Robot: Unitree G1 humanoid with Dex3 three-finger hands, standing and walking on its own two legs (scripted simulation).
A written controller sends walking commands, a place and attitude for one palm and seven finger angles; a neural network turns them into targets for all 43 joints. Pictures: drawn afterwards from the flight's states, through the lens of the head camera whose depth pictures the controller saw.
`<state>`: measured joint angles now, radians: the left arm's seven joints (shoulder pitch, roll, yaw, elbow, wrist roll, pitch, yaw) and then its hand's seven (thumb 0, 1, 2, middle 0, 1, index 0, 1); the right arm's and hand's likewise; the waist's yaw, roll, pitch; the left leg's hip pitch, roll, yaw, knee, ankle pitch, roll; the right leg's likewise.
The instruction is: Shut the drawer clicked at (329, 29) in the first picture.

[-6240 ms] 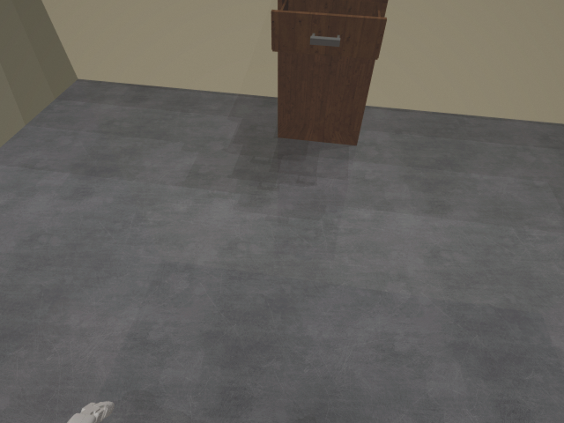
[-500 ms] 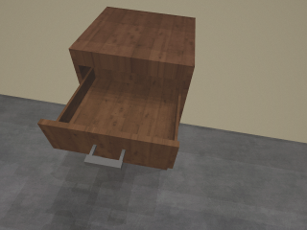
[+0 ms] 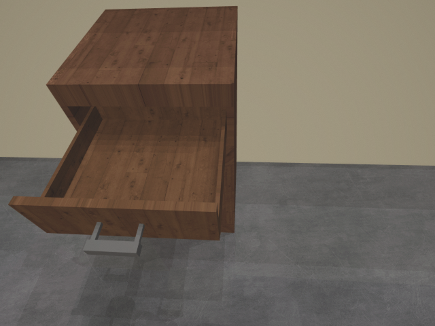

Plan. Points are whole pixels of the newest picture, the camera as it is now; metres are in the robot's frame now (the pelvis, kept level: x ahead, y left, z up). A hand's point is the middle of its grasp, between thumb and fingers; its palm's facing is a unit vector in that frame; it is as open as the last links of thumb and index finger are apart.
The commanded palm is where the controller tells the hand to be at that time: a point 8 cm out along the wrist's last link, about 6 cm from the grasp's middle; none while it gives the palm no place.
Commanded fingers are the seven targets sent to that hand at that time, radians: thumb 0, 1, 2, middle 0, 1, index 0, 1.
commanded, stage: come to a stop and stand still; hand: left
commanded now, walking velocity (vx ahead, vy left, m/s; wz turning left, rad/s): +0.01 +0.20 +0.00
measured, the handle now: (116, 237) +0.29 +0.24 -0.05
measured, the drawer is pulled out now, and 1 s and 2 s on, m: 0.30 0.30 0.30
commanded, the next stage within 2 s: look again from close up in 1.40 s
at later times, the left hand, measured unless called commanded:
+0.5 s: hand out of the picture -0.04 +0.22 -0.17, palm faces +0.09 -0.97 -0.24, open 7.4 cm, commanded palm none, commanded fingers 0.00 0.90 0.90 -0.20 -0.30 -0.20 -0.30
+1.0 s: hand out of the picture -0.02 +0.19 -0.17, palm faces +0.03 -0.98 -0.18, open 7.3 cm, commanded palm none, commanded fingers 0.00 0.90 0.90 -0.20 -0.30 -0.20 -0.30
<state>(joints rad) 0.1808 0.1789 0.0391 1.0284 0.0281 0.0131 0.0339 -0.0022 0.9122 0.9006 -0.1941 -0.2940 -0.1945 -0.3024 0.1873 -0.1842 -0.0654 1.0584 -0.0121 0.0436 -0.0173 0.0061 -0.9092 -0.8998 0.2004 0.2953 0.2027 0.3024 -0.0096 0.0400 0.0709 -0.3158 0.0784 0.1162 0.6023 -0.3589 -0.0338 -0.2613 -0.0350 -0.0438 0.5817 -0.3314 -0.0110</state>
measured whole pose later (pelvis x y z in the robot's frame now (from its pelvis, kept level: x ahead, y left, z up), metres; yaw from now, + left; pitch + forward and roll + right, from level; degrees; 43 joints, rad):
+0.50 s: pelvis -0.04 +0.02 +0.01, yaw +0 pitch +0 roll +1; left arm 0.26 0.20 0.05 1.08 0.02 0.05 0.02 0.00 0.91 0.90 -0.20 -0.29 -0.20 -0.30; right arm 0.21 -0.19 -0.03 1.04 -0.02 0.02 -0.02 0.01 -0.91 -0.90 0.20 0.29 0.20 0.30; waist 0.04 -0.02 0.04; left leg -0.17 0.01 0.02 0.45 -0.28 -0.02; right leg -0.29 -0.05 -0.04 0.51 -0.24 0.01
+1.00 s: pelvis -0.02 +0.02 +0.01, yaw -1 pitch +0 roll +0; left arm 0.26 0.14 0.01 1.17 0.01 0.00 0.03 0.01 0.92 0.90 -0.20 -0.29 -0.20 -0.30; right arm 0.30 -0.12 0.00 1.15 -0.01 -0.01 -0.04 0.01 -0.91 -0.90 0.20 0.30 0.20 0.30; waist 0.01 0.00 0.03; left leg -0.10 0.02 0.03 0.38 -0.28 -0.02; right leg -0.21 -0.03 -0.02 0.42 -0.20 0.02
